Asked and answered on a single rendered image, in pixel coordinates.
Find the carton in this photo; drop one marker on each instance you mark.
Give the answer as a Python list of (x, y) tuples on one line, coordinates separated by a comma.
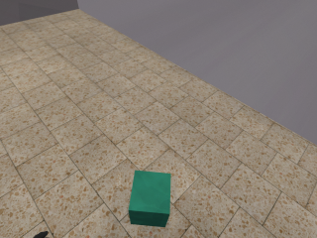
[(150, 199)]

